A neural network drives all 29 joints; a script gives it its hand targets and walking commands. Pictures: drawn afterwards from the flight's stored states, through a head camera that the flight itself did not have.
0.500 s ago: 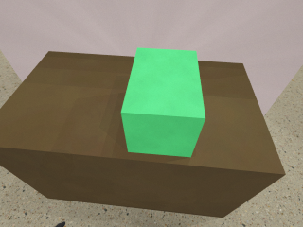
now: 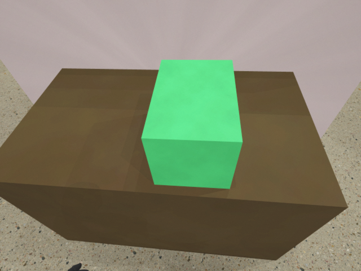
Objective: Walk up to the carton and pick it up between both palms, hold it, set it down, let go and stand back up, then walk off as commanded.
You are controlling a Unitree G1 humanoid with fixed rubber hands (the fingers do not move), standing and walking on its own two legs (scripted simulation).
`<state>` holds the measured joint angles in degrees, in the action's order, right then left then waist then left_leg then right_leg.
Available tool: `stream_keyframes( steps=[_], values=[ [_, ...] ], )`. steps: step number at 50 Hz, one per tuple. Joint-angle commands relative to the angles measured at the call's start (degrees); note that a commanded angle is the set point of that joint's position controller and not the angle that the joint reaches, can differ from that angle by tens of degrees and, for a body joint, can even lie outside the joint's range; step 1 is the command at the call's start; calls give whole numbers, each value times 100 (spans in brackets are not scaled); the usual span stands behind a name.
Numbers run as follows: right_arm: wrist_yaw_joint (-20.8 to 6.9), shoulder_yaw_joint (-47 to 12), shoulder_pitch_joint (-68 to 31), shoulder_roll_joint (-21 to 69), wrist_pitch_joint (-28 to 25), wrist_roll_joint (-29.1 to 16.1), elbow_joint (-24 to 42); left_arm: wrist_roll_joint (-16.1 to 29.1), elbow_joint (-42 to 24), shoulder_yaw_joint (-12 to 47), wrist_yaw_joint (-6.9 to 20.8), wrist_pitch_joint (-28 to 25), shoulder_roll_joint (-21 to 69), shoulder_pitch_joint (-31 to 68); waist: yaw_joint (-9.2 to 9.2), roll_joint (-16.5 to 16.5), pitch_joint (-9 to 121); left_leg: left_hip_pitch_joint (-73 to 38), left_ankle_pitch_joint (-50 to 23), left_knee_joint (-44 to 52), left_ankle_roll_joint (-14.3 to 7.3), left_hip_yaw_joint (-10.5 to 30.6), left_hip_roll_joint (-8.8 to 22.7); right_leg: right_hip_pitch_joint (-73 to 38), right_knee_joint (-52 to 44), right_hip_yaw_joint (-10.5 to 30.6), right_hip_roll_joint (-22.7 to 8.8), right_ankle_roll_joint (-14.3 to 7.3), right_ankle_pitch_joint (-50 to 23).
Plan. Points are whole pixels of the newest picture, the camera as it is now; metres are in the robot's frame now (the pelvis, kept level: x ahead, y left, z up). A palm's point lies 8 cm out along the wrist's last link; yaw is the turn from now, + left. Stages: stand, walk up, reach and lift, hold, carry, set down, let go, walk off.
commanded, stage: stand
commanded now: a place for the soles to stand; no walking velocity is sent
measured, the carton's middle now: (194, 121) +0.52 -0.04 +0.00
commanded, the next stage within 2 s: reach and lift in 0.16 s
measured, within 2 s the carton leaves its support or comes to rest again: neither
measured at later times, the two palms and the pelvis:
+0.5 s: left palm (88, 267) +0.17 +0.24 -0.10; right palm out of the picture +0.11 -0.28 -0.13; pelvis +0.01 +0.00 -0.02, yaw +0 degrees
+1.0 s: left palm out of the picture +0.15 +0.27 -0.08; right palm out of the picture +0.13 -0.23 -0.07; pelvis +0.00 +0.03 +0.00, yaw +1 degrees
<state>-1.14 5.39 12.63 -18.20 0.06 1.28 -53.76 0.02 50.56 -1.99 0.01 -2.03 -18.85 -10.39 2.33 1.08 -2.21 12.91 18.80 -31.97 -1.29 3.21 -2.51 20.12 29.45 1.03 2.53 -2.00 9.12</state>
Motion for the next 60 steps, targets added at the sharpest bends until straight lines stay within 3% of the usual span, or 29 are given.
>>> stream_keyframes(
  steps=[1, 6, 8, 9, 11, 15, 16, 19, 21, 23, 27, 28, 31, 32, 34, 35, 36, 37, 39, 40, 42, 44, 45, 46, 47, 48, 50, 53, 60],
  values=[
    [84, -4, -196, -1270, -120, 18, 60, -86, -141, -166, -78, -192, -1302, 481, -176, -382, 752, -170, 28, 1044, -251, 515, 619, -808, -1048, 1494, -1081, -255, 529],
    [76, 3, -228, -1127, -153, 31, 126, -128, -83, -140, -90, -219, -1275, 581, -140, -340, 806, -69, -308, 1211, -303, 665, 778, -1079, -778, 1229, -924, -201, 66],
    [73, -51, -463, -1187, -137, 18, 159, -109, -222, -194, -81, -173, -1231, 494, -258, -186, 497, 152, -119, 1115, -279, 581, 749, -927, -754, 1132, -873, -185, -22],
    [-70, 388, -2167, -641, -807, 426, 673, -142, -1570, -330, -191, 1170, -863, 2051, -355, 214, -251, 3184, 1721, 1083, -154, -603, 768, -2524, 725, -544, -105, -15, 1136],
    [-306, 564, -1731, -1270, -758, 415, 700, -306, -1948, -393, -289, 1982, -607, 1652, -140, 549, -301, 4601, 2728, 1310, -460, -729, 1181, -4010, 1580, -724, 238, 214, 541],
    [-302, 723, -1416, -1275, -708, 357, 972, -284, -2815, -107, -214, 2444, -460, 1519, -23, 561, 201, 4362, 2212, 895, -343, -783, 1128, -4112, 1735, -658, 181, 268, 230],
    [-282, 736, -1174, -1266, -671, 220, 1210, -292, -3082, -89, -206, 2462, -397, 1334, 49, 609, 210, 4318, 2038, 928, -354, -708, 1209, -4197, 1803, -680, 238, 280, -345],
    [-102, 711, -1014, -784, -794, 198, 1621, -41, -3986, -297, -232, 2372, -912, 1625, 29, -214, 615, 2799, 556, 298, -66, -695, 836, -3010, 982, -121, -192, 136, -495],
    [-42, 582, -1003, -461, -739, 202, 1980, 51, -3716, -469, -231, 2358, -1034, 1566, -176, -1132, 405, 2096, -118, -63, 133, -704, 472, -2119, 334, 440, -498, 127, -106],
    [65, 316, -717, -375, -811, 52, 2682, -9, -3559, -593, -176, 2251, -967, 1222, -251, -1391, 462, 2078, -98, 155, 72, -721, 390, -2620, 80, 659, -553, 245, -625],
    [323, -79, 212, -76, -984, -274, 2868, -153, -3343, -872, -93, 2011, -845, 328, -368, -1578, 998, 1789, -860, 393, 34, -686, 205, -3761, 149, 735, -632, 412, -2692],
    [342, -265, 234, -4, -938, -332, 2857, -193, -3308, -902, -83, 1957, -860, 213, -479, -1521, 1089, 1819, -877, 446, 54, -691, 147, -4047, 185, 786, -712, 441, -2831],
    [433, -177, 440, -13, -984, -350, 2284, -229, -3489, -869, -26, 1892, -786, -29, -240, -671, 1080, 1375, -1373, 699, 214, -606, 181, -3997, 193, 372, -625, 314, -3545],
    [383, -227, 462, -13, -1065, -414, 2622, -201, -3542, -869, 3, 1845, -679, -223, -249, -416, 1224, 1246, -1656, 730, 224, -613, 142, -3936, 188, 239, -584, 275, -3746],
    [274, -167, 429, -216, -1034, -403, 1976, -365, -4017, -847, -130, 1794, -595, -118, -186, 421, 1038, 858, -1920, 780, 397, -501, 255, -3573, 139, -16, -404, 102, -2929],
    [270, 55, 469, -220, -1141, -451, 1954, -232, -4136, -716, -145, 1722, -600, -74, -111, 392, 1191, 564, -2301, 785, 411, -432, 325, -3396, 126, -131, -298, 98, -3125],
    [210, -44, 334, -240, -1201, -432, 2157, -361, -4199, -721, -194, 1686, -529, -140, -335, 498, 1244, 551, -2325, 833, 446, -442, 285, -3328, 21, -133, -258, 39, -2791],
    [120, -136, 584, -131, -1221, -546, 1931, -312, -4387, -622, -260, 1579, -445, -248, -236, 889, 1317, 148, -2714, 899, 498, -360, 414, -3098, -57, -250, -210, 34, -2573],
    [54, 1, 561, -101, -1368, -571, 2239, -239, -4826, -690, -346, 1350, -523, -79, -371, 874, 1591, 35, -2910, 866, 550, -387, 389, -2978, -126, -188, -198, 55, -2462],
    [25, 134, 583, -141, -1438, -523, 2201, -239, -4782, -569, -389, 1242, -392, -161, -247, 814, 1489, -39, -3165, 896, 585, -292, 453, -2873, -197, -243, -74, 17, -2390],
    [-72, 252, 610, -127, -1512, -587, 2317, -173, -5054, -319, -457, 983, -145, -185, -287, 1214, 1551, -49, -2932, 1102, 602, -200, 678, -2915, -191, -304, 35, 29, -1847],
    [-51, 393, 587, -205, -1535, -562, 2383, -70, -4934, -153, -466, 871, -144, -223, -143, 1139, 1351, 412, -2445, 1371, 569, -111, 786, -3150, -232, -367, 115, 17, -1874],
    [-22, 463, 593, -122, -1561, -470, 2524, 99, -4965, -136, -448, 787, -181, -163, -107, 891, 1237, 389, -2103, 1388, 528, -215, 702, -3101, -332, -304, 27, 20, -1717],
    [-58, 470, 450, -105, -1534, -522, 2473, 132, -5019, 34, -478, 719, -83, -112, -174, 996, 1119, 627, -1819, 1551, 550, -167, 783, -3152, -298, -381, 77, 40, -1538],
    [1, 590, 440, -236, -1569, -474, 2660, 288, -4659, 70, -408, 714, -137, -302, -135, 541, 848, 892, -1487, 1660, 401, -156, 844, -3377, -349, -370, 129, 34, -1594],
    [-3, 564, 461, -53, -1613, -433, 2904, 320, -4969, 225, -435, 561, -37, -152, -108, 656, 975, 895, -1285, 1717, 410, -242, 826, -3406, -343, -345, 127, 18, -1464],
    [22, 655, 193, -117, -1532, -429, 2902, 454, -4629, 414, -390, 523, 37, 2, -75, 527, 614, 1755, 91, 2127, 281, -177, 976, -3816, -224, -402, 182, 81, -1057],
    [155, 606, 33, 97, -1353, -321, 3530, 720, -4048, 377, -214, 520, -41, -110, -200, -59, 205, 2680, 774, 2437, 6, -419, 967, -4548, -187, -338, 179, 121, -855],
    [422, 180, -222, 350, -954, -367, 4825, 855, -3941, 252, 7, 409, -304, 558, -320, -52, -142, 3498, 1674, 2728, -348, -441, 1032, -5323, -11, -242, 289, 261, -264]
  ],
)
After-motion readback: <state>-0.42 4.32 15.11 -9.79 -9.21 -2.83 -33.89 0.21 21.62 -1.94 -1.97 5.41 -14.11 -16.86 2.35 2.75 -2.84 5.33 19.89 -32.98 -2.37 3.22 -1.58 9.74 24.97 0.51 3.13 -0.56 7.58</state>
